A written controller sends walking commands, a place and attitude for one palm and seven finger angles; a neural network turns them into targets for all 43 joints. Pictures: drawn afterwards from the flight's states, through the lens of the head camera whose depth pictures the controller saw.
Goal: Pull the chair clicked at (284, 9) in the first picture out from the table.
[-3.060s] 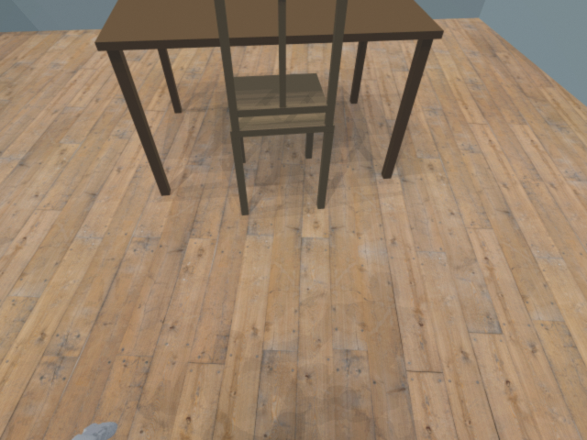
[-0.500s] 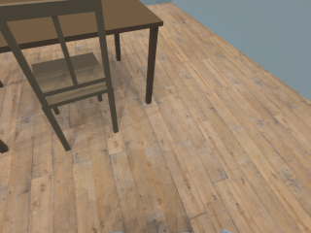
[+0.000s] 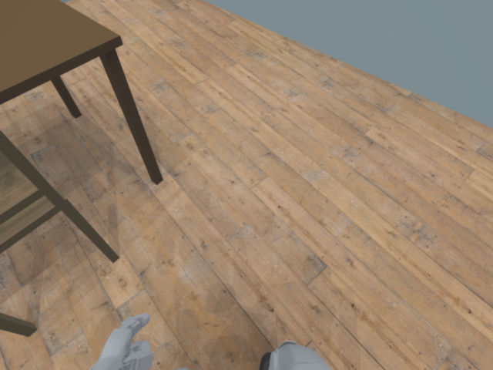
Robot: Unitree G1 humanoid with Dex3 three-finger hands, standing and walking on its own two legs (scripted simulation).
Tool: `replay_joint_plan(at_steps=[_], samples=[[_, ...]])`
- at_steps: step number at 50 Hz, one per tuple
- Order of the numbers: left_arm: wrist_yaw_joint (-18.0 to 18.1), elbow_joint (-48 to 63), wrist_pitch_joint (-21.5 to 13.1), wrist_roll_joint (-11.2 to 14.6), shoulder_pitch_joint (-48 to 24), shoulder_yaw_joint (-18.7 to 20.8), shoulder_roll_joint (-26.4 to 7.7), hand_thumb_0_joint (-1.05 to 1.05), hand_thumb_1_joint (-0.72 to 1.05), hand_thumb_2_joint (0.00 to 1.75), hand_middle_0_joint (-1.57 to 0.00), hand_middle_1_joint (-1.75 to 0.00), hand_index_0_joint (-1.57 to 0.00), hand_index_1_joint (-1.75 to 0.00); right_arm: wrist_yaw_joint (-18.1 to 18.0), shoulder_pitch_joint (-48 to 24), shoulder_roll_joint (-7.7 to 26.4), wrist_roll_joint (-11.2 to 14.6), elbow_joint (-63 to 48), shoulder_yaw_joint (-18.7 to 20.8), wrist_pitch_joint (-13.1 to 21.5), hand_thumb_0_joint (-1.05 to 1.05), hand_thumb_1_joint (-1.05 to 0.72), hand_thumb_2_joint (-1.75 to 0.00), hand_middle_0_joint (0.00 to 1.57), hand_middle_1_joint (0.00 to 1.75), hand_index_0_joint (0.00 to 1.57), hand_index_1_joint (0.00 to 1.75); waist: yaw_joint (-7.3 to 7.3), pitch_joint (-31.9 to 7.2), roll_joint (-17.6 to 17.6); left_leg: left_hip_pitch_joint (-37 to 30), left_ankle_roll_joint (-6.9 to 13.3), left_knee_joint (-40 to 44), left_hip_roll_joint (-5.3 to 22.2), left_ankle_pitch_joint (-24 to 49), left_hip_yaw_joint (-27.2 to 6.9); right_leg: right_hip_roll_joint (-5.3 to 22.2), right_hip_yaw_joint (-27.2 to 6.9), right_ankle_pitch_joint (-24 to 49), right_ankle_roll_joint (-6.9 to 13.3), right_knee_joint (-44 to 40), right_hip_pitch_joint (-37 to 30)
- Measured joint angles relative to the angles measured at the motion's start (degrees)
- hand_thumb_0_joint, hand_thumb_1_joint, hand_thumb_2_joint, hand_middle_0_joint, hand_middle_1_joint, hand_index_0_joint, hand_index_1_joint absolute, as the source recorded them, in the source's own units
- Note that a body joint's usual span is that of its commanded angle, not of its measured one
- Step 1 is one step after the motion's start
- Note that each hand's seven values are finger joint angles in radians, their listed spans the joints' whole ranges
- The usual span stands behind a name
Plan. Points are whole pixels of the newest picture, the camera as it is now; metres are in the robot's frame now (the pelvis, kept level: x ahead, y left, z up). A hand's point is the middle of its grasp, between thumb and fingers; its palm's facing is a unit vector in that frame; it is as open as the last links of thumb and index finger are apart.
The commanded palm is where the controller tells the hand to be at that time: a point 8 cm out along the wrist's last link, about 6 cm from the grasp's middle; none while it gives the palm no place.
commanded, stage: turn to face it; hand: left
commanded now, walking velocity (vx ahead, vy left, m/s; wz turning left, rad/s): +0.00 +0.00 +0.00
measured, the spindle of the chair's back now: out of the picture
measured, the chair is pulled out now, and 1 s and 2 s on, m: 0.00 0.00 0.00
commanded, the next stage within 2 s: take the last steps up to it in 1.62 s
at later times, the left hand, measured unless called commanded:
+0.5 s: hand out of the picture +0.12 +0.25 -0.15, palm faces +0.16 -0.97 -0.19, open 7.4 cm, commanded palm none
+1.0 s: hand out of the picture +0.08 +0.21 -0.13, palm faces +0.41 -0.87 -0.26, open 7.4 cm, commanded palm none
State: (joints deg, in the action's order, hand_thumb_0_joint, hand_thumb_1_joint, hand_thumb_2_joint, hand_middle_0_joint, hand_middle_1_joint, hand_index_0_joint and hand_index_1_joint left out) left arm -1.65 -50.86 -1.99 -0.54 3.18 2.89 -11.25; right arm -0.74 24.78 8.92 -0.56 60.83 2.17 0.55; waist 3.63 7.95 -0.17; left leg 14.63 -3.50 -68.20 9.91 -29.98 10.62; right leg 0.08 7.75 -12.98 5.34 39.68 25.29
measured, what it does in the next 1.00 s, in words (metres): steps on the spot, turning left: left foot, then right foot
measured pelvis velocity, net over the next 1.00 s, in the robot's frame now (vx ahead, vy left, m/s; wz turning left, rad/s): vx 0.08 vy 0.00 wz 0.44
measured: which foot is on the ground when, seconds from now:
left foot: up 0.00-0.28, down 0.30-0.76, up 0.78-1.00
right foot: down 0.00-0.32, up 0.34-0.74, down 0.76-1.00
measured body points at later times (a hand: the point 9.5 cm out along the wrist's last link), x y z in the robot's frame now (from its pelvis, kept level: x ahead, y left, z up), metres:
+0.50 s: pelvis +0.09 +0.05 +0.03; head +0.11 +0.08 +0.47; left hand +0.11 +0.30 -0.14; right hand +0.17 -0.18 -0.11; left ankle +0.13 +0.14 -0.71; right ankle +0.06 -0.10 -0.64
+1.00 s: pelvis +0.08 +0.00 +0.03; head +0.12 +0.00 +0.47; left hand +0.06 +0.25 -0.11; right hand +0.26 -0.22 -0.12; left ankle +0.04 +0.13 -0.65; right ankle +0.10 -0.12 -0.71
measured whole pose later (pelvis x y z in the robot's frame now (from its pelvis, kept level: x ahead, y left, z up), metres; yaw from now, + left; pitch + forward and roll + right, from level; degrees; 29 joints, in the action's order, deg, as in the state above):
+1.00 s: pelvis +0.08 +0.00 +0.03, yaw +25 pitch -1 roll +2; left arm 1.3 -51.2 0.9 -1.3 12.2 1.6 -10.6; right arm 1.5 10.3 15.3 -1.3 53.2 5.4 -4.8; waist 1.5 4.0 0.0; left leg 28.0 -3.9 -58.6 1.6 -23.9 2.1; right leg 7.1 9.5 -19.4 -0.7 30.8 10.1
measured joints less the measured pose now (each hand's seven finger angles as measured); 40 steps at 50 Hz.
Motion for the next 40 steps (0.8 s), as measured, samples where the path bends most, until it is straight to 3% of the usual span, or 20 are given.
replay_joint_plan(at_steps=[3,8,14,16,19,22,25,33,37,38,40], samples=[[1.3,-0.9,0.5,0.3,2.1,-0.4,0.2,0.01,0.91,0.90,-0.20,-0.30,-0.20,-0.30,-0.5,-5.8,0.7,-0.4,-2.3,0.2,-0.7,0.01,-0.91,-0.90,0.20,0.30,0.20,0.30,-0.29,0.2,0.3,9.6,-0.3,-6.6,-0.8,3.3,-5.9,-1.6,-1.7,-0.6,-1.1,-3.1,-3.1],[2.9,-4.3,1.6,-0.3,5.0,-0.3,0.8,0.00,0.92,0.90,-0.20,-0.30,-0.20,-0.30,-0.8,-12.7,1.4,-0.8,-6.0,0.0,-0.5,0.00,-0.91,-0.90,0.20,0.30,0.20,0.30,-0.20,-2.9,1.3,17.0,0.0,4.3,-1.1,8.8,-8.8,-2.1,-3.1,0.4,-1.8,-8.0,-6.9],[2.9,-5.5,2.4,-0.3,6.4,-0.9,0.7,0.00,0.92,0.90,-0.20,-0.30,-0.20,-0.30,0.0,-12.7,0.4,-0.5,-5.4,-0.8,-0.3,0.00,-0.91,-0.90,0.20,0.30,0.20,0.30,-1.64,-6.5,1.1,8.8,0.9,26.5,-3.9,14.5,-7.1,-0.8,-0.5,-3.0,-4.0,-8.0,-11.6],[2.9,-5.1,2.9,0.0,6.9,-0.7,0.7,0.01,0.92,0.90,-0.20,-0.30,-0.20,-0.30,0.2,-11.9,0.3,-0.7,-4.9,-0.6,-0.4,-0.01,-0.92,-0.90,0.20,0.30,0.20,0.30,-2.17,-7.3,0.2,6.8,3.2,29.9,-5.4,15.2,-7.2,0.6,0.8,-5.8,-5.1,-4.8,-11.3],[3.0,-4.8,3.8,0.0,7.7,-0.1,0.2,0.01,0.91,0.90,-0.20,-0.30,-0.20,-0.30,0.4,-11.9,-0.1,-1.3,-4.9,-0.8,-1.1,-0.01,-0.93,-0.90,0.20,0.30,0.20,0.30,-3.15,-7.3,-1.6,6.8,5.8,30.4,-7.5,14.5,-7.2,1.6,-1.7,-14.9,-6.5,6.4,-7.2],[2.7,-5.0,4.1,-0.2,8.4,0.6,-0.3,0.01,0.91,0.90,-0.20,-0.30,-0.20,-0.30,0.3,-12.0,0.0,-1.3,-5.4,-0.8,-1.2,0.00,-0.93,-0.90,0.20,0.30,0.20,0.30,-3.29,-6.6,-1.8,5.7,6.4,35.1,-8.9,17.2,-8.0,1.8,-4.2,-14.5,-7.3,17.1,-2.7],[2.6,-5.2,4.3,-0.1,9.4,1.0,-0.8,0.01,0.91,0.90,-0.19,-0.30,-0.20,-0.30,0.3,-12.1,0.5,-1.1,-6.0,-0.5,-1.3,0.00,-0.92,-0.90,0.20,0.30,0.20,0.30,-3.35,-6.0,-1.3,4.7,6.6,39.4,-9.8,19.6,-8.9,2.6,-5.5,-12.9,-8.2,18.9,-0.9],[3.0,-4.2,5.1,0.3,8.8,1.5,-1.8,0.01,0.91,0.90,-0.19,-0.30,-0.19,-0.30,0.7,-12.1,2.5,-1.1,-6.8,1.1,-2.3,0.00,-0.91,-0.90,0.21,0.30,0.20,0.30,-2.06,-4.8,1.0,5.7,5.6,41.7,-11.5,22.1,-13.6,2.2,-7.4,-13.5,-9.0,8.7,-3.6],[3.0,-2.3,4.2,0.6,7.8,1.1,-1.6,0.01,0.91,0.90,-0.19,-0.30,-0.19,-0.30,1.0,-11.9,3.8,-0.9,-6.8,2.1,-3.4,0.00,-0.90,-0.90,0.21,0.30,0.20,0.30,-1.83,-5.0,2.1,7.5,4.1,39.7,-12.9,22.1,-16.6,1.2,-7.1,-8.6,-8.3,-4.1,-8.9],[3.1,-1.6,3.7,0.4,8.0,0.9,-1.6,0.01,0.91,0.90,-0.19,-0.30,-0.19,-0.30,1.1,-11.6,4.2,-0.7,-7.0,2.4,-3.7,0.00,-0.90,-0.90,0.21,0.30,0.20,0.30,-2.07,-5.4,1.9,8.6,3.7,37.9,-13.4,21.2,-16.9,1.5,-7.0,-6.4,-7.4,-8.6,-10.5],[3.2,-1.1,3.4,-0.1,7.9,0.4,-0.8,0.01,0.91,0.90,-0.19,-0.30,-0.20,-0.30,1.3,-11.9,5.2,-0.7,-6.8,3.1,-4.4,0.00,-0.91,-0.90,0.20,0.30,0.20,0.30,-2.27,-5.1,3.0,11.9,2.7,28.2,-13.6,11.4,-16.4,1.7,-5.3,-5.2,-6.0,-7.6,-10.8]])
